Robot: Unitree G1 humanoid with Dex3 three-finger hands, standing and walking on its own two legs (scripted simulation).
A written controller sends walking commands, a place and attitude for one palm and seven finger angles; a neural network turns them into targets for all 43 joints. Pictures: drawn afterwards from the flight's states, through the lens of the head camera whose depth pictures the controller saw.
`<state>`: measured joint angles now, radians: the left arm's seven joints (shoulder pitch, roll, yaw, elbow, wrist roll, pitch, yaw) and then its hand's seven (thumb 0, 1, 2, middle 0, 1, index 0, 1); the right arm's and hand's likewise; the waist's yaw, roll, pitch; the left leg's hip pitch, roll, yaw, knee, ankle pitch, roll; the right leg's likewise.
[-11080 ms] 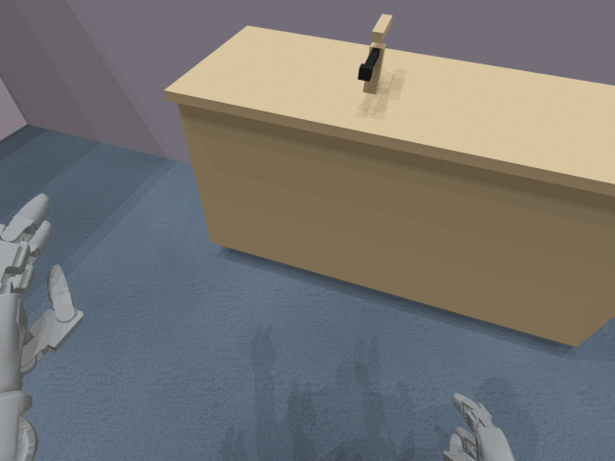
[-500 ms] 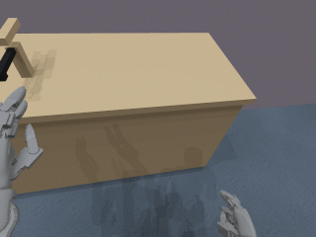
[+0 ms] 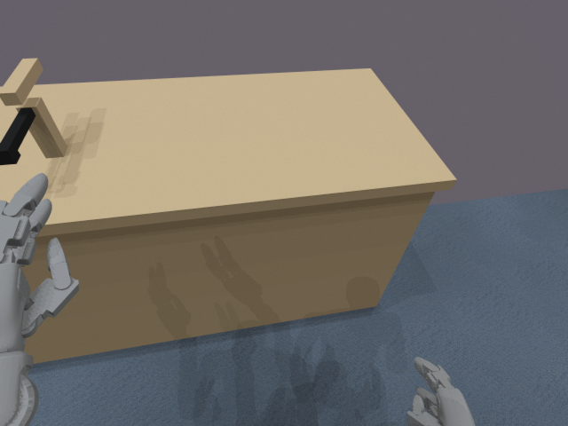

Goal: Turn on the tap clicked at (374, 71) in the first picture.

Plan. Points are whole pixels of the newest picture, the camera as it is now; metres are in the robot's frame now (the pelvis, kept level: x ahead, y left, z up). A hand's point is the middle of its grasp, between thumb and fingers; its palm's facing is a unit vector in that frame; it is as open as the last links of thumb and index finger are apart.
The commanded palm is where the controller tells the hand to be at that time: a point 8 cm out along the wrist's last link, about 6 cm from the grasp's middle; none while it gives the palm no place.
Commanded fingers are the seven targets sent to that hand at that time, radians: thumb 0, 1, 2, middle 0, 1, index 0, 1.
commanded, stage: look again from close up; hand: left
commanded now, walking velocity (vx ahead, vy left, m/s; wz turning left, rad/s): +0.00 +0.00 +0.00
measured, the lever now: (5, 153) +0.48 +0.53 +0.09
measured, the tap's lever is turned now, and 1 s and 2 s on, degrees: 0 0 0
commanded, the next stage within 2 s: shuffle to correct the standing spot in 0.12 s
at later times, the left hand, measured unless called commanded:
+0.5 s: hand (83, 279) +0.22 +0.24 +0.15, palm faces +0.38 -0.85 -0.36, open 7.5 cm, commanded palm +0.17 +0.28 +0.17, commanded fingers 0.00 0.90 0.90 -0.20 -0.30 -0.20 -0.30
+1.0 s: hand (71, 221) +0.30 +0.29 +0.15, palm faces +0.33 -0.84 -0.44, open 7.5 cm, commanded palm +0.24 +0.33 +0.17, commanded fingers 0.00 0.90 0.90 -0.20 -0.30 -0.20 -0.30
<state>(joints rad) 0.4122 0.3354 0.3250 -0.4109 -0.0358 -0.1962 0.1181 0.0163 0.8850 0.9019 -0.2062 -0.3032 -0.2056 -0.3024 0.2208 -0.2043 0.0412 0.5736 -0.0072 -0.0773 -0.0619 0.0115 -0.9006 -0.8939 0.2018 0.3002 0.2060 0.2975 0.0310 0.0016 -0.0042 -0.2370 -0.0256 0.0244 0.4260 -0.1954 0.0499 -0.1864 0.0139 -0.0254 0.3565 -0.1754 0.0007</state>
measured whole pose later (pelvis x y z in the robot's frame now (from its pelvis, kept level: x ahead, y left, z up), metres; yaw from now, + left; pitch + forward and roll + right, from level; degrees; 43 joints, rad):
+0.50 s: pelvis +0.01 +0.00 -0.01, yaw +0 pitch +0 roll -2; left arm 0.45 0.34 0.32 -0.42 -0.04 -0.21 0.12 0.02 0.88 0.90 -0.21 -0.30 -0.21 -0.30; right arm 0.24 -0.24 0.01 0.58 -0.01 -0.07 -0.05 0.01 -0.90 -0.89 0.20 0.30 0.21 0.30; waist 0.02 0.02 -0.02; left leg -0.27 -0.01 0.03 0.54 -0.28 0.06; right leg -0.21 0.03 -0.02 0.44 -0.24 0.00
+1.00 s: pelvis +0.06 +0.07 -0.03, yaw -5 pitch -1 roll +1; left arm 0.44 0.40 0.41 -0.50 -0.03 -0.25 0.13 0.01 0.88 0.90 -0.21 -0.30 -0.21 -0.30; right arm 0.21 -0.20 -0.01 0.59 0.01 -0.08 -0.03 0.01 -0.90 -0.89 0.20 0.30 0.20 0.30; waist 0.01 -0.04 0.08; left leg -0.36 0.00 0.04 0.70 -0.32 0.01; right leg -0.34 -0.06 0.01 0.88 -0.51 0.02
